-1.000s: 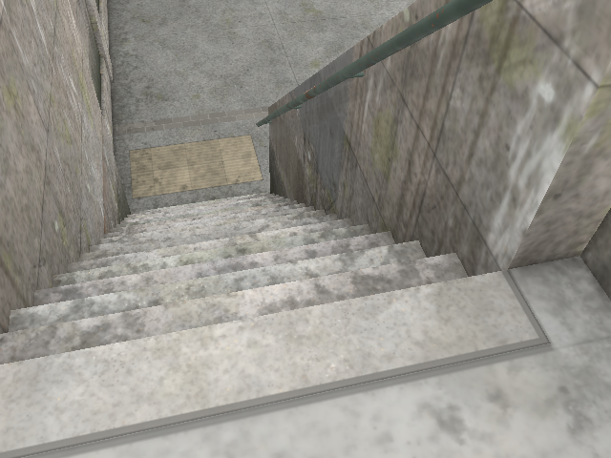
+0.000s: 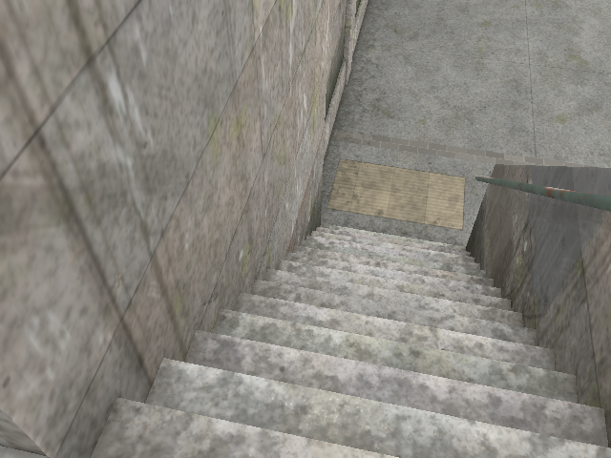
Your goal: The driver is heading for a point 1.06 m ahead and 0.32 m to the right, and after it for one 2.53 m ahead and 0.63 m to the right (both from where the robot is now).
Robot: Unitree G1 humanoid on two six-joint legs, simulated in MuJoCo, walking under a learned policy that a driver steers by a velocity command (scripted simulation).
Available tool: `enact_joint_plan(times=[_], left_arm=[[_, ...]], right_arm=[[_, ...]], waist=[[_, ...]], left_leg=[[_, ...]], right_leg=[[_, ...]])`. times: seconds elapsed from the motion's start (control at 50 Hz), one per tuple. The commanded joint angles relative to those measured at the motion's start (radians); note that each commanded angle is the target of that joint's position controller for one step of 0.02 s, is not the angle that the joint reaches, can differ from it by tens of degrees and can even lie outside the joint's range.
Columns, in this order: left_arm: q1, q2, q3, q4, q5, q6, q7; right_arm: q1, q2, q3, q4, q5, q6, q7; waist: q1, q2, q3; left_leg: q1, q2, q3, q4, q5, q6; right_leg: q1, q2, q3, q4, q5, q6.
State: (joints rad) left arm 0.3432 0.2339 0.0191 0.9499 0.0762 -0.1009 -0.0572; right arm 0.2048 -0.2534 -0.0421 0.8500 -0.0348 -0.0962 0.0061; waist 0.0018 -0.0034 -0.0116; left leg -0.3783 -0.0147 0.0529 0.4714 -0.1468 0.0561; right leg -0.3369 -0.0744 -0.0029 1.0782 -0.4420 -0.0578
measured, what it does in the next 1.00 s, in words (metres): walks ahead, turning right: right foot, then left foot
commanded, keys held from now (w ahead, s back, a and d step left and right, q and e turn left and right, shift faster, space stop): w+e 0.30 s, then e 0.46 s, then no key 0.24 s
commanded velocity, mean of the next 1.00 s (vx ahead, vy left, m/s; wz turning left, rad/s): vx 0.26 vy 0.00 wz -0.45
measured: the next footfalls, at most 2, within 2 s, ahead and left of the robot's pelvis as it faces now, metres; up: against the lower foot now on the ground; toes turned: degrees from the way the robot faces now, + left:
right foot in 0.36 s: +0.24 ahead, -0.17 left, +0.00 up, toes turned -17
left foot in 0.80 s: +0.30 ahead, +0.04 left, +0.00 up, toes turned -28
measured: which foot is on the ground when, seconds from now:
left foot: down 0.00-0.38, up 0.40-0.78, down 0.80-1.00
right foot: up 0.00-0.34, down 0.36-0.82, up 0.84-1.00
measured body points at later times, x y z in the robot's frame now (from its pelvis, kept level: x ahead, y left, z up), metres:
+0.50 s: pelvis +0.20 -0.07 -0.01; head +0.20 -0.08 +0.44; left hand +0.34 +0.16 -0.13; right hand +0.25 -0.35 -0.12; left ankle +0.17 +0.09 -0.62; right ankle +0.20 -0.16 -0.73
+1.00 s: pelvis +0.23 -0.03 -0.01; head +0.26 -0.02 +0.44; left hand +0.49 +0.12 -0.13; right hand +0.16 -0.27 -0.13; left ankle +0.26 +0.06 -0.74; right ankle +0.15 -0.14 -0.69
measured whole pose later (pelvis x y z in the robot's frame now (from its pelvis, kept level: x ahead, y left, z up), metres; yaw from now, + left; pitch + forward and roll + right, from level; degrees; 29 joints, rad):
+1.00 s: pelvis +0.23 -0.03 -0.01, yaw -31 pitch +1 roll -1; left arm 0.16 0.27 0.06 0.71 -0.02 0.12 0.03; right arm 0.35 -0.19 0.00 0.75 -0.02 0.01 -0.01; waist -0.02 -0.04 0.01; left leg -0.30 0.02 0.06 0.66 -0.38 0.03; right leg -0.47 0.07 0.08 1.00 -0.49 0.01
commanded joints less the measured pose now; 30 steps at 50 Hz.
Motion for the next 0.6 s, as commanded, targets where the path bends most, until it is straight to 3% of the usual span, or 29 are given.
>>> enact_joint_plan(times=[0.02,0.04,0.06,0.08,0.1,0.12,0.14,0.16,0.18,0.2,0.22,0.24,0.26,0.28,0.3,0.32,0.34,0.36,0.38,0.4,0.42,0.44,0.46,0.48,0.5,0.52,0.54,0.58,0.6], left_arm=[[-0.02,0.016,-0.002,-0.064,0.015,-0.008,0.021],[-0.005,-0.002,-0.003,-0.056,0.008,-0.001,0.017],[0.036,0.076,0.035,-0.062,-0.104,0.05,0.041],[0.03,-0.026,-0.011,-0.041,-0.008,0.024,0.004],[0.0,-0.028,-0.008,-0.054,0.006,0.015,-0.011],[-0.04,-0.018,-0.008,-0.066,0.001,0.013,-0.019],[-0.091,0.006,-0.002,-0.079,-0.01,0.005,-0.03],[-0.119,0.004,-0.004,-0.092,-0.018,0.001,-0.035],[-0.123,-0.009,-0.007,-0.091,-0.014,0.004,-0.041],[-0.109,0.006,-0.003,-0.094,-0.013,0.004,-0.044],[0.061,0.014,0.001,-0.043,0.009,0.0,-0.058],[0.073,0.045,0.014,-0.054,0.008,-0.007,-0.062],[-0.116,0.074,0.022,-0.132,-0.01,-0.012,-0.047],[-0.202,0.051,0.012,-0.164,-0.008,-0.01,-0.032],[-0.216,0.028,0.007,-0.176,-0.013,-0.009,-0.02],[-0.078,0.011,0.005,-0.141,-0.014,-0.011,-0.012],[-0.059,0.067,0.031,-0.152,-0.043,-0.025,-0.006],[-0.01,0.124,0.058,-0.132,-0.058,-0.04,0.009],[0.166,0.268,0.106,-0.122,-0.042,-0.048,0.054],[0.302,0.303,0.109,-0.095,-0.017,-0.053,0.051],[0.33,0.29,0.135,-0.045,0.013,-0.072,0.04],[0.235,0.226,0.127,-0.063,-0.017,-0.073,0.035],[0.136,0.143,0.097,-0.08,-0.031,-0.063,0.031],[0.077,0.094,0.074,-0.095,-0.034,-0.057,0.025],[0.031,0.078,0.06,-0.123,-0.025,-0.036,0.027],[0.015,0.094,0.061,-0.144,-0.022,-0.03,0.03],[0.006,0.125,0.064,-0.159,-0.006,-0.023,0.034],[0.008,0.159,0.066,-0.185,0.006,-0.026,0.041],[0.012,0.148,0.05,-0.18,0.028,-0.022,0.05]], right_arm=[[0.142,0.001,0.002,0.02,0.005,-0.003,-0.023],[0.134,0.015,0.005,0.017,-0.006,-0.007,-0.025],[0.154,-0.129,-0.039,0.015,0.017,-0.006,-0.014],[0.135,-0.008,-0.004,0.023,-0.044,-0.025,-0.014],[0.164,-0.001,-0.003,0.034,-0.049,-0.027,-0.018],[0.2,-0.01,-0.003,0.052,-0.061,-0.027,-0.021],[0.227,-0.021,-0.002,0.057,-0.061,-0.023,-0.013],[0.224,-0.041,-0.002,0.065,-0.066,-0.019,-0.007],[0.21,-0.057,-0.004,0.061,-0.078,-0.01,0.003],[0.197,-0.056,0.001,0.065,-0.076,-0.01,0.008],[0.187,-0.068,0.006,0.065,-0.118,-0.004,0.009],[0.159,-0.06,0.012,0.064,-0.113,-0.006,0.009],[0.145,-0.078,0.007,0.064,-0.056,-0.014,0.003],[0.205,-0.099,0.0,0.091,-0.028,-0.015,-0.009],[0.245,-0.119,-0.005,0.109,-0.02,-0.008,-0.016],[0.199,-0.141,-0.013,0.094,-0.072,0.0,-0.025],[0.113,-0.177,-0.033,0.053,-0.016,0.004,-0.034],[0.18,-0.169,-0.028,0.054,-0.031,0.001,-0.031],[0.309,-0.058,-0.001,0.045,-0.064,-0.01,-0.031],[0.246,0.019,0.028,-0.025,-0.033,-0.039,-0.013],[0.009,-0.027,0.02,-0.094,0.019,-0.031,-0.003],[-0.074,-0.064,0.011,-0.137,0.026,-0.019,-0.02],[-0.018,-0.113,-0.004,-0.125,0.008,-0.006,-0.04],[0.05,-0.057,0.016,-0.104,-0.009,0.007,-0.053],[0.08,-0.037,0.022,-0.095,-0.028,0.022,-0.053],[0.083,-0.042,0.019,-0.1,-0.031,0.029,-0.053],[0.088,-0.031,0.023,-0.102,-0.03,0.036,-0.04],[0.09,-0.035,0.026,-0.115,-0.017,0.038,-0.016],[0.15,-0.026,0.036,-0.099,-0.03,0.035,0.01]], waist=[[-0.013,0.083,-0.022],[0.003,0.063,-0.023],[0.026,0.011,-0.043],[0.016,0.083,0.001],[0.002,0.068,0.034],[-0.012,0.055,0.034],[-0.03,0.027,0.023],[-0.022,0.035,0.021],[-0.02,0.053,0.004],[-0.006,0.067,0.009],[0.042,0.092,0.002],[0.06,0.064,0.013],[0.011,0.041,0.062],[-0.038,0.043,0.066],[-0.047,0.048,0.054],[0.009,0.068,0.029],[0.037,-0.006,0.006],[0.021,-0.049,-0.065],[0.026,-0.259,-0.307],[0.088,-0.248,-0.406],[0.161,-0.063,-0.139],[0.131,-0.075,-0.084],[0.048,-0.012,-0.113],[-0.021,-0.027,-0.086],[-0.053,-0.022,-0.065],[-0.058,-0.041,-0.083],[-0.062,-0.049,-0.103],[-0.06,-0.053,-0.108],[-0.068,-0.073,-0.119]], left_leg=[[0.177,0.308,-0.284,-0.313,0.022,0.19],[0.157,0.302,-0.235,-0.343,0.048,0.189],[0.176,0.292,-0.183,-0.284,0.278,0.139],[0.103,0.296,-0.106,-0.357,0.159,0.191],[0.117,0.299,-0.088,-0.374,0.132,0.192],[0.147,0.298,-0.059,-0.377,0.151,0.19],[0.153,0.278,-0.01,-0.369,0.184,0.176],[0.137,0.279,0.014,-0.367,0.229,0.174],[0.063,0.247,0.075,-0.343,0.236,0.157],[0.024,0.242,0.096,-0.328,0.228,0.152],[-0.039,0.25,0.113,-0.238,0.296,0.145],[-0.012,0.273,0.111,-0.188,0.284,0.138],[0.14,0.306,0.095,-0.228,0.214,0.135],[0.236,0.307,0.083,-0.202,0.247,0.128],[0.294,0.328,0.066,-0.167,0.302,0.128],[0.287,0.376,0.056,-0.082,0.531,0.118],[0.314,0.315,0.136,0.026,0.607,0.109],[0.226,0.236,0.172,0.216,0.618,0.055],[-0.004,0.098,0.175,0.627,0.038,-0.082],[-0.308,-0.058,0.013,0.919,-0.584,-0.123],[-0.489,0.001,-0.145,0.947,-0.558,-0.101],[-0.497,0.046,-0.154,0.972,-0.561,-0.097],[-0.417,0.082,-0.159,0.968,-0.508,-0.106],[-0.313,0.105,-0.167,0.92,-0.441,-0.11],[-0.26,0.105,-0.155,0.858,-0.395,-0.123],[-0.237,0.086,-0.144,0.832,-0.356,-0.134],[-0.199,0.063,-0.1,0.839,-0.272,-0.143],[-0.155,0.043,-0.053,0.796,-0.176,-0.15],[-0.105,0.032,-0.046,0.904,-0.052,-0.134]], right_leg=[[-0.259,-0.088,0.09,0.078,0.055,-0.017],[-0.244,-0.083,0.084,0.053,0.078,-0.01],[-0.191,-0.033,0.042,0.051,0.131,0.011],[-0.255,-0.086,0.08,0.035,0.217,0.002],[-0.287,-0.084,0.07,-0.036,0.262,0.004],[-0.325,-0.086,0.055,-0.112,0.329,0.006],[-0.316,-0.079,0.044,-0.205,0.391,0.008],[-0.283,-0.072,0.039,-0.265,0.432,0.009],[-0.178,-0.043,-0.001,-0.219,0.453,0.02],[-0.142,-0.031,0.002,-0.209,0.47,0.021],[-0.028,-0.009,-0.007,0.048,0.525,0.023],[-0.089,-0.024,0.035,0.078,0.461,0.013],[-0.272,-0.06,0.061,-0.203,0.304,0.012],[-0.272,-0.043,0.008,-0.284,0.208,0.013],[-0.251,-0.02,-0.018,-0.314,0.132,0.013],[-0.165,-0.024,0.023,-0.21,0.242,0.006],[-0.095,0.052,-0.087,-0.479,0.206,-0.002],[0.155,0.109,-0.109,-0.531,0.478,-0.05],[0.551,-0.094,0.237,-0.505,1.068,-0.316],[0.724,-0.285,0.621,-0.616,1.26,-0.518],[0.537,-0.296,0.56,-0.639,1.169,-0.418],[0.42,-0.276,0.455,-0.605,1.154,-0.378],[0.265,-0.248,0.382,-0.584,1.144,-0.344],[0.093,-0.227,0.337,-0.605,1.164,-0.321],[-0.021,-0.19,0.297,-0.641,1.102,-0.297],[-0.053,-0.15,0.272,-0.657,1.012,-0.284],[-0.113,-0.101,0.218,-0.623,0.951,-0.266],[-0.186,-0.059,0.192,-0.584,0.939,-0.243],[-0.219,-0.041,0.183,-0.508,0.971,-0.219]])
